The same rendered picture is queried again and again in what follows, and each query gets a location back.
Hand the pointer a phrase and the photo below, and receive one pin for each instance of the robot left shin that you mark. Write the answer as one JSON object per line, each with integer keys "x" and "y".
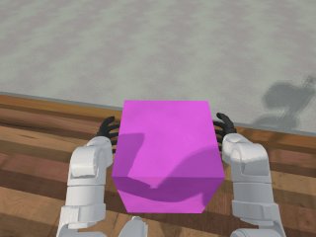
{"x": 136, "y": 218}

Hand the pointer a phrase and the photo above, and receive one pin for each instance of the robot left hand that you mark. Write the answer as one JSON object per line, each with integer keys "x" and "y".
{"x": 105, "y": 128}

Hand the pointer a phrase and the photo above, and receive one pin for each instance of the robot left thigh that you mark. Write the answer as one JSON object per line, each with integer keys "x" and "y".
{"x": 134, "y": 228}

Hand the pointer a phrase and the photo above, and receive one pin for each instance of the robot right hand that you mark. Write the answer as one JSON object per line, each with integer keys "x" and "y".
{"x": 227, "y": 127}

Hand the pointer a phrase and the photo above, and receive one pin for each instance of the robot left forearm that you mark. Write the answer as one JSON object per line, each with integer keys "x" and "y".
{"x": 84, "y": 205}

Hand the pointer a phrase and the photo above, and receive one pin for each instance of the robot right forearm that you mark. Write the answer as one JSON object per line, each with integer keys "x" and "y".
{"x": 251, "y": 176}

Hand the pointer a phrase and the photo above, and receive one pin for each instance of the carton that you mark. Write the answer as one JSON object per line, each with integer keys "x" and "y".
{"x": 167, "y": 157}

